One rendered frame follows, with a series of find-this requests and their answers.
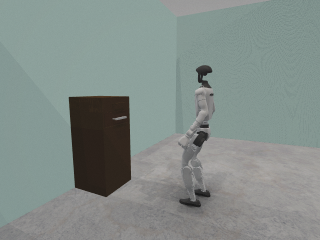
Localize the right robot upper arm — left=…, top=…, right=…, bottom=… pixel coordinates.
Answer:
left=212, top=100, right=215, bottom=113

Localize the left robot upper arm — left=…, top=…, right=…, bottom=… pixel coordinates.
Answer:
left=195, top=87, right=209, bottom=119

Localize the right robot thigh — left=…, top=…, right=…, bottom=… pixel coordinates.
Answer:
left=191, top=140, right=207, bottom=168

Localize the cabinet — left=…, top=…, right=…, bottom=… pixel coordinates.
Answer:
left=68, top=96, right=131, bottom=197

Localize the left robot hand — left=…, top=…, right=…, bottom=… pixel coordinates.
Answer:
left=178, top=136, right=190, bottom=150

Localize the handle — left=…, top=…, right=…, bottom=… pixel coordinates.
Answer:
left=114, top=102, right=127, bottom=105
left=113, top=116, right=127, bottom=120

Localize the drawer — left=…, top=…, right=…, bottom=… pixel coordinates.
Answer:
left=104, top=109, right=129, bottom=128

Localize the left robot shin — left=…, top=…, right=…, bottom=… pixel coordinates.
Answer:
left=180, top=166, right=196, bottom=202

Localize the left robot forearm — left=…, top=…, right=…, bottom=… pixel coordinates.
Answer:
left=185, top=110, right=206, bottom=139

